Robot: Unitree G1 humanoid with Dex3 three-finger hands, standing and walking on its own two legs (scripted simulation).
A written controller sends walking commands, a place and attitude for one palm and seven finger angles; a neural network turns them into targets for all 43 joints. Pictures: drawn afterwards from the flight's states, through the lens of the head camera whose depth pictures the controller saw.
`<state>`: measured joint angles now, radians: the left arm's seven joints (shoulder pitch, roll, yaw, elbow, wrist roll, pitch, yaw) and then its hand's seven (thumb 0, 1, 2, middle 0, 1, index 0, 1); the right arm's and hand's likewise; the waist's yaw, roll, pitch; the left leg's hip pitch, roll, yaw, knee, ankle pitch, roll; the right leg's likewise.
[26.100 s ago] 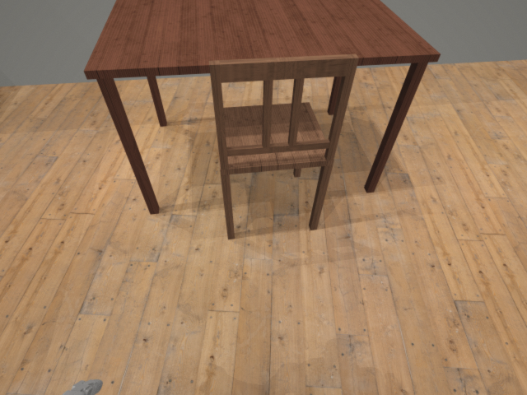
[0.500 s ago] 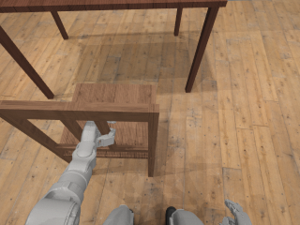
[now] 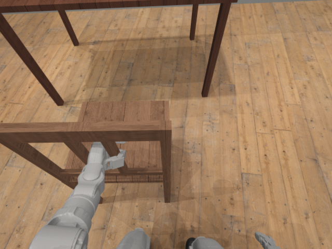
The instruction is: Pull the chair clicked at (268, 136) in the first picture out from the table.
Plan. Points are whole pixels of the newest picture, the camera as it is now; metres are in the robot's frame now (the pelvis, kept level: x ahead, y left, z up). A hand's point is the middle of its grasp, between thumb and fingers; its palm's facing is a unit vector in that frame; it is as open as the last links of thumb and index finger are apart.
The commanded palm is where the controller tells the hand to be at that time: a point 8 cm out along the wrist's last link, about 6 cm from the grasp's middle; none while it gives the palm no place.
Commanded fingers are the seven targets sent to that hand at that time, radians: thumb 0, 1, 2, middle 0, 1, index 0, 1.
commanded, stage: stop walking, hand still on the chair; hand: left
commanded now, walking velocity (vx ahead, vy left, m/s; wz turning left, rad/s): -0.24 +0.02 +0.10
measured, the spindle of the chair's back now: (86, 157) +0.37 +0.25 -0.11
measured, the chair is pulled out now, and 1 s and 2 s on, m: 0.55 0.67 0.67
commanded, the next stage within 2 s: open the thumb and straighten the fingers in 1.04 s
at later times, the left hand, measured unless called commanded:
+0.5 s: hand (119, 199) +0.24 +0.12 -0.07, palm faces -0.01 -0.99 -0.16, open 5.9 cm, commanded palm +0.22 +0.17 -0.05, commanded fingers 0.00 0.90 0.90 -0.50 -1.45 -0.50 -1.45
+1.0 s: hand (119, 200) +0.23 +0.12 -0.07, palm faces +0.00 -0.99 -0.15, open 5.8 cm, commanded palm +0.22 +0.17 -0.05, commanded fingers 0.00 0.90 0.90 -0.50 -1.45 -0.50 -1.45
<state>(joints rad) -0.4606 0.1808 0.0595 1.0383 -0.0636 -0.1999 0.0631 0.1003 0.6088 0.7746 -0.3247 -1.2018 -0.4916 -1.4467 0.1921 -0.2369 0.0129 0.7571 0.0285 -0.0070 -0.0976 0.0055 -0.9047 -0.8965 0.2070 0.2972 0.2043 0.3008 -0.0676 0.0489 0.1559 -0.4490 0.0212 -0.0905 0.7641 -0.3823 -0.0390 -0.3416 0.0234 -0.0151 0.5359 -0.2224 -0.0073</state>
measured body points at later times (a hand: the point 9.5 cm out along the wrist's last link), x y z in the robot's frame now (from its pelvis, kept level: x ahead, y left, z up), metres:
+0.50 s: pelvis -0.02 +0.00 +0.01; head -0.01 -0.01 +0.46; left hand +0.23 +0.18 -0.05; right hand +0.10 -0.23 -0.12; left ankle -0.01 +0.14 -0.73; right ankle +0.03 -0.12 -0.73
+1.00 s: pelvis +0.01 +0.00 +0.01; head +0.02 -0.01 +0.46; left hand +0.23 +0.18 -0.05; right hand +0.15 -0.23 -0.10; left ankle -0.01 +0.14 -0.73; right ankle +0.03 -0.12 -0.73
